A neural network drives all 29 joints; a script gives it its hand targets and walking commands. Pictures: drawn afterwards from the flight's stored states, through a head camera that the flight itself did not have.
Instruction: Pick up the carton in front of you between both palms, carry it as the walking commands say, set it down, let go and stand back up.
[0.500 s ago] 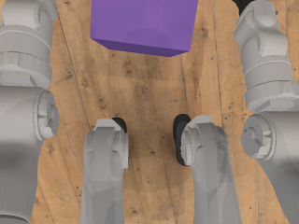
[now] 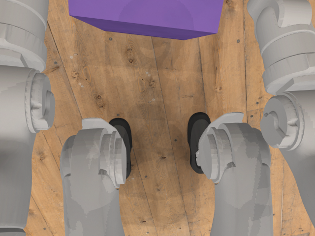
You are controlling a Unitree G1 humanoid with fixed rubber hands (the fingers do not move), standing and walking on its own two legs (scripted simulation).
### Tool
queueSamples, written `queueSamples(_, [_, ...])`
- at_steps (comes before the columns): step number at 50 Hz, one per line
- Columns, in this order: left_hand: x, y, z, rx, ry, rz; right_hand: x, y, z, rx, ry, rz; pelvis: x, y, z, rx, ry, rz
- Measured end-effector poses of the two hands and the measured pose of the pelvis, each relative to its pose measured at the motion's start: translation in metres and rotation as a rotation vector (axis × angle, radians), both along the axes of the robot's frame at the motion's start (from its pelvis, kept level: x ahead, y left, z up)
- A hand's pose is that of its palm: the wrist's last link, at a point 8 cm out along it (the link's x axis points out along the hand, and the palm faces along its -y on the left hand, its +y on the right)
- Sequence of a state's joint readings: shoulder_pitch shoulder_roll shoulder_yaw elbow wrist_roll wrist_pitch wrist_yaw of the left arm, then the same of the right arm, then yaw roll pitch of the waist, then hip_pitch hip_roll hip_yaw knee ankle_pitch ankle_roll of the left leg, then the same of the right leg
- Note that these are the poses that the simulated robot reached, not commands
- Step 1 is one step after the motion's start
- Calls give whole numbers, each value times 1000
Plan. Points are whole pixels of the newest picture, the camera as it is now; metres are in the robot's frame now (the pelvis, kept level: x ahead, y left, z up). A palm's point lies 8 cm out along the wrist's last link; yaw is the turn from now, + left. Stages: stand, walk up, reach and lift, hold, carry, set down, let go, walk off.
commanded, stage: reach and lift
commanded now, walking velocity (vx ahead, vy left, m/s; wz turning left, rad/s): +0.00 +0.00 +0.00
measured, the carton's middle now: out of the picture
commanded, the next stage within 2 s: none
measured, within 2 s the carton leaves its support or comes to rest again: leaves its support in 0.66 s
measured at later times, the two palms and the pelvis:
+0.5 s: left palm out of the picture +0.58 +0.18 -0.17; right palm out of the picture +0.56 -0.13 -0.17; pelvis -0.01 +0.00 +0.00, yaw +0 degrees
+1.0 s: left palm out of the picture +0.52 +0.18 +0.00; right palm out of the picture +0.51 -0.11 -0.01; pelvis -0.01 -0.01 +0.07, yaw +4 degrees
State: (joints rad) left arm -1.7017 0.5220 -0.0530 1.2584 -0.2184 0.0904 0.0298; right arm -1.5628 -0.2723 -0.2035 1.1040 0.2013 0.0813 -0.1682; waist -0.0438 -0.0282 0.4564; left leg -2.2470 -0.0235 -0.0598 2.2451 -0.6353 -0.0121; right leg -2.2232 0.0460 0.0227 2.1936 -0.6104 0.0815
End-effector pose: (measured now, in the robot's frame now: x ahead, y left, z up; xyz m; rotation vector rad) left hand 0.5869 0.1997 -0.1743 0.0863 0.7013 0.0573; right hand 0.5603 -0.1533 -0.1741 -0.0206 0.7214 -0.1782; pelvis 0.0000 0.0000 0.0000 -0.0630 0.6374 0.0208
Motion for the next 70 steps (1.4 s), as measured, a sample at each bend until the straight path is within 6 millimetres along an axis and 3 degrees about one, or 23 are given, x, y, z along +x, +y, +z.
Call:
queueSamples(10, [-11, -6, 1, -4, 13, -8, -8, 9, 3, 10, 5, 16, -5, -2, 3, 3, 1, 1])
queueSamples(15, [-11, -19, 3, -9, 16, -24, -8, 29, 3, 36, 2, 41, -10, -2, 6, 4, -22, 4])
queueSamples(29, [-13, -22, 3, -47, 47, -47, -3, 27, 5, 49, 38, 41, -2, 2, -4, 4, -18, 2])
queueSamples(34, [-22, -24, 10, -21, 44, -9, -5, 30, 18, 30, 31, 5, 3, 1, 0, 7, 14, 8])
queueSamples(38, [-31, -22, 40, -26, 7, 18, -13, 33, 47, 45, -12, -4, 1, -2, 12, 10, -5, 19])
queueSamples(46, [-55, -15, 133, -59, -5, 77, -35, 40, 132, 72, -28, 0, -6, -8, 48, 13, 69, 42])
queueSamples(50, [-68, -15, 170, -49, 11, 78, -47, 40, 166, 62, -11, 13, -12, -11, 70, 12, 94, 50])
queueSamples(60, [-86, -22, 220, -48, -2, 84, -62, 33, 218, 53, -24, 18, -20, -13, 112, 19, 118, 50])
queueSamples(70, [-103, -21, 270, -64, -7, 115, -70, 34, 272, 53, -29, 32, -4, -13, 152, 25, 98, 51])
